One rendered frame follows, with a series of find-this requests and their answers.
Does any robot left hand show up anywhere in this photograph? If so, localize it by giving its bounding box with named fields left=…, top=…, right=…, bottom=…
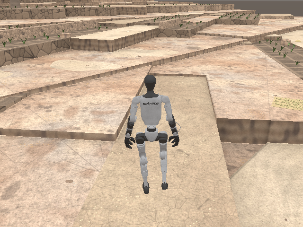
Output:
left=125, top=137, right=135, bottom=149

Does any robot right foot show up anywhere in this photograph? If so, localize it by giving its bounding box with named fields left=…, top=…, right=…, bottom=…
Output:
left=161, top=182, right=168, bottom=190

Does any robot left forearm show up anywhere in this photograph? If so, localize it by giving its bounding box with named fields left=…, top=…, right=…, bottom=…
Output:
left=125, top=116, right=134, bottom=138

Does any right robot thigh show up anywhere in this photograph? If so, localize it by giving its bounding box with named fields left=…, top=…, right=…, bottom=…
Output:
left=158, top=131, right=168, bottom=159

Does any left robot upper arm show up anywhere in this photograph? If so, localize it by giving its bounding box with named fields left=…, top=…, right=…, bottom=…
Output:
left=129, top=96, right=141, bottom=122

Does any right robot upper arm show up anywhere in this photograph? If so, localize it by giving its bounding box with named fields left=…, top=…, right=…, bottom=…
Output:
left=160, top=95, right=173, bottom=122

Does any robot right hand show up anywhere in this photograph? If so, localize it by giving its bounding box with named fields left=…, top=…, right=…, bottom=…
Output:
left=169, top=136, right=179, bottom=147

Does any robot right forearm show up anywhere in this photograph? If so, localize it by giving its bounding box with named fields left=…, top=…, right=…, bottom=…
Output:
left=169, top=114, right=178, bottom=136

